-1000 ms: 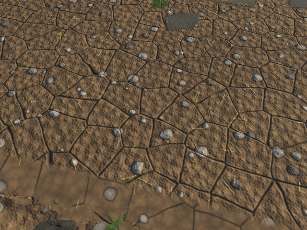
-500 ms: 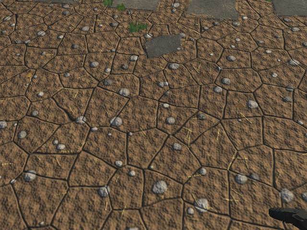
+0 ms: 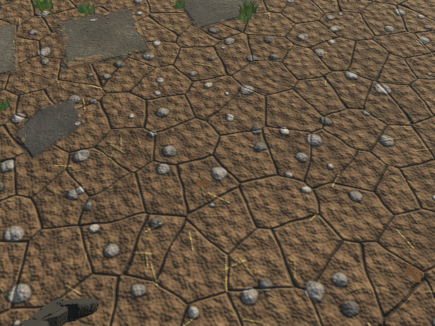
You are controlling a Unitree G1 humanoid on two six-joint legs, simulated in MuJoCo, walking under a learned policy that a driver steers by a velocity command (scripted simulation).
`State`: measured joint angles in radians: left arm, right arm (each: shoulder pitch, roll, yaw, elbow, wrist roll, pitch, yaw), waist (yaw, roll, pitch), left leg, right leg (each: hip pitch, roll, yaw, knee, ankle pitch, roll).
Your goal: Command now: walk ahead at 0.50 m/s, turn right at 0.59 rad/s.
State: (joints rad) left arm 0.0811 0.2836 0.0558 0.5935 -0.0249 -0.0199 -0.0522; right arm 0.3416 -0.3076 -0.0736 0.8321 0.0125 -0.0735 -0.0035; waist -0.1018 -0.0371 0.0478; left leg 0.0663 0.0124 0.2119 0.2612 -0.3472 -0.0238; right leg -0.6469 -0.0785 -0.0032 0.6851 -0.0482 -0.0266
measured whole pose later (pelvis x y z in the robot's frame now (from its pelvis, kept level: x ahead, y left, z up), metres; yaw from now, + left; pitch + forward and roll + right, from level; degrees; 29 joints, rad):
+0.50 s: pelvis +0.29 -0.04 +0.00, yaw -14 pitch +2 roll -1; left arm 0.35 0.30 0.06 0.71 -0.02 -0.05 0.00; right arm 0.05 -0.29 -0.03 0.70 0.00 -0.10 0.03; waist 0.08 0.05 0.02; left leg -0.58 0.04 -0.05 0.54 0.06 -0.03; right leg -0.07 0.10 0.14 0.38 -0.34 -0.07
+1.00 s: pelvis +0.57 -0.06 +0.01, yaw -2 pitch +2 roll +0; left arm 0.03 0.27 0.03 0.64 0.01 -0.11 -0.02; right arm 0.40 -0.29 -0.06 0.78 0.02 -0.03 -0.02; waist -0.10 -0.02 0.03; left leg -0.08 -0.10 -0.19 0.39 -0.33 0.06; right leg -0.54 0.00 0.10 0.49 0.03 0.04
